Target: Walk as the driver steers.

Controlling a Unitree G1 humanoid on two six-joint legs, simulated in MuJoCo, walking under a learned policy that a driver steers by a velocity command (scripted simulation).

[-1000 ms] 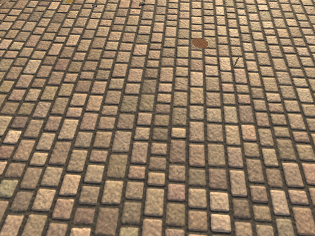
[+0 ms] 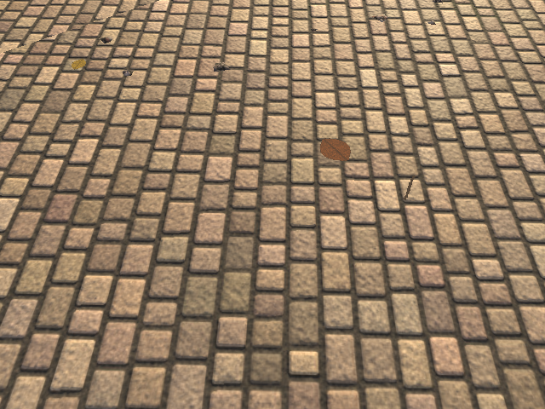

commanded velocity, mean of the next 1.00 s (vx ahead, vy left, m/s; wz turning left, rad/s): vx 0.50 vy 0.00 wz -0.05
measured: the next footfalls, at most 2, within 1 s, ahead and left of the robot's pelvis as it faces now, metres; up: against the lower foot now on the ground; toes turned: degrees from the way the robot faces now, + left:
right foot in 0.30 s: +0.34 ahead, -0.17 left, +0.00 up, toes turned -2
left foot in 0.86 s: +0.65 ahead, +0.08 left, +0.00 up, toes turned +2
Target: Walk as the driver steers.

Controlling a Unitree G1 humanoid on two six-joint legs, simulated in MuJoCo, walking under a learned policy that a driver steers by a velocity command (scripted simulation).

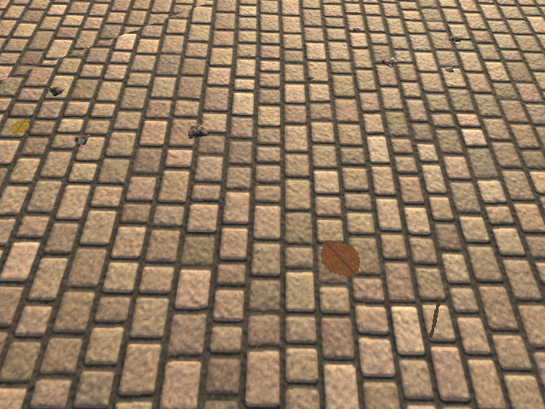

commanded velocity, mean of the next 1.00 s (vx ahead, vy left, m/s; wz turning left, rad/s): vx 0.50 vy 0.00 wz -0.45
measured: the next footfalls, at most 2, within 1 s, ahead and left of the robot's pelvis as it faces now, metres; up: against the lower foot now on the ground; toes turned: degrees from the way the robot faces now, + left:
right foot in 0.42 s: +0.36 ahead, -0.17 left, +0.00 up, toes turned -17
left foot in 0.94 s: +0.70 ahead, -0.11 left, +0.00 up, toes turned -29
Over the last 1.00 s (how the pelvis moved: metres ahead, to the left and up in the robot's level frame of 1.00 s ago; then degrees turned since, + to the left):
0.55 -0.01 -0.01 -3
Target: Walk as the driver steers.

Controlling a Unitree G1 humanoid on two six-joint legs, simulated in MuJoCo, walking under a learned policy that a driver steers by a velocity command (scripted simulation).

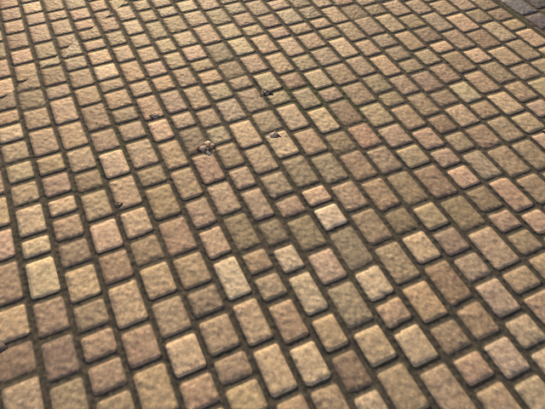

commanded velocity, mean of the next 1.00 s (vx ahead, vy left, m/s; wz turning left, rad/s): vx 0.45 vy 0.00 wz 0.48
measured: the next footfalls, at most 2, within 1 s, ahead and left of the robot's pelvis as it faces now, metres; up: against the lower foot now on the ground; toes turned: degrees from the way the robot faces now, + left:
right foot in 0.42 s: +0.40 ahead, -0.09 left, +0.00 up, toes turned +17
left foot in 0.92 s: +0.55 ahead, +0.26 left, +0.00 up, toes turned +32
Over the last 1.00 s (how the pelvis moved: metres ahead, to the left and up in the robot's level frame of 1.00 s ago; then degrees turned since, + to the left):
0.55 -0.13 -0.01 -27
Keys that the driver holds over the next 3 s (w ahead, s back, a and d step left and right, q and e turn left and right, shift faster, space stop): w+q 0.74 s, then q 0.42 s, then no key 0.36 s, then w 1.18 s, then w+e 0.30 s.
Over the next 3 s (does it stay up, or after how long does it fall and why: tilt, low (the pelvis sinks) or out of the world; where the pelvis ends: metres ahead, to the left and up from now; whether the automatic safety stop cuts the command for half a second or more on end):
stays up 1.05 0.59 0.02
